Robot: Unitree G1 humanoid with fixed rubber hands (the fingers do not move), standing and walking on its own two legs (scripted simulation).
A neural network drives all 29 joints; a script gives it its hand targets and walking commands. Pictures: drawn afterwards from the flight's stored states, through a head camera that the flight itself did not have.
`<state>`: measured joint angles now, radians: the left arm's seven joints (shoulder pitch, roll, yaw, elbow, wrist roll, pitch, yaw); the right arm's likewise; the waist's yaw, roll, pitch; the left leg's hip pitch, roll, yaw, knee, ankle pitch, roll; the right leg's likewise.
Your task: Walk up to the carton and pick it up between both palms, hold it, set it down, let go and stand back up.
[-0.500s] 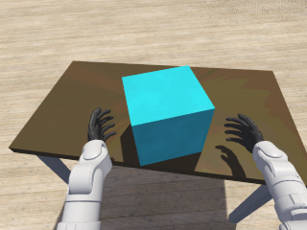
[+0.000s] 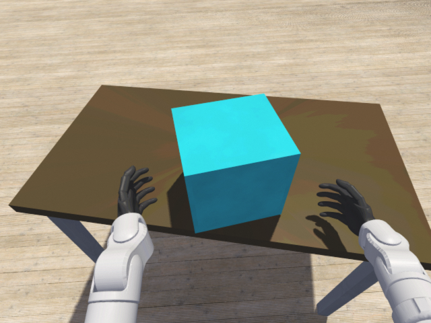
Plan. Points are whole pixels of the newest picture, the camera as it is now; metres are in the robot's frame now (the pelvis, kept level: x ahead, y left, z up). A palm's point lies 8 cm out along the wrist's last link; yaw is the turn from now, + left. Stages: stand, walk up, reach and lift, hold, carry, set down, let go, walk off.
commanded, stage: set down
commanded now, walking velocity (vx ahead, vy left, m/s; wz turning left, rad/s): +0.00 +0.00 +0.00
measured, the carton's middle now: (229, 164) +0.46 +0.03 +0.02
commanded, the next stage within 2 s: none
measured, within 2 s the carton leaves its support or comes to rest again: neither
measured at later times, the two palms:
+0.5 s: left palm (131, 231) +0.28 +0.19 +0.04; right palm (365, 240) +0.32 -0.24 -0.01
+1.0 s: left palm (127, 252) +0.25 +0.20 +0.01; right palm (370, 252) +0.30 -0.25 -0.02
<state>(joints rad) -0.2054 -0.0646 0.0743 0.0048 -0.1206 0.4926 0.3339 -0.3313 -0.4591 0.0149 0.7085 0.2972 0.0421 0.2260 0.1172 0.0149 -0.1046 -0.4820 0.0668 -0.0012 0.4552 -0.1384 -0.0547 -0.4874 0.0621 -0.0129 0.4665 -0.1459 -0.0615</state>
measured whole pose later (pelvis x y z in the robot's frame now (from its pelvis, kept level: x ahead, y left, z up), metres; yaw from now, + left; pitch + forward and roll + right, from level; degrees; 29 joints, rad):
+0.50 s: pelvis +0.00 +0.00 +0.00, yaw +0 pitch +10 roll +0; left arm -0.10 -0.05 0.06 0.09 -0.12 0.32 0.27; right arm -0.20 -0.46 0.01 0.71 0.30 -0.07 0.23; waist 0.12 0.00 -0.09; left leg -0.48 0.07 0.00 0.45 -0.14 -0.05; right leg -0.49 0.06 -0.01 0.47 -0.15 -0.06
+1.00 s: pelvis +0.02 +0.00 +0.00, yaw +0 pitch +10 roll +0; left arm 0.06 -0.05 0.03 0.11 -0.06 0.17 0.22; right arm -0.07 -0.46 0.01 0.71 0.32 -0.25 0.23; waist 0.11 -0.01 -0.08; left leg -0.47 0.07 0.00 0.48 -0.18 -0.05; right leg -0.47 0.06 -0.01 0.47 -0.17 -0.06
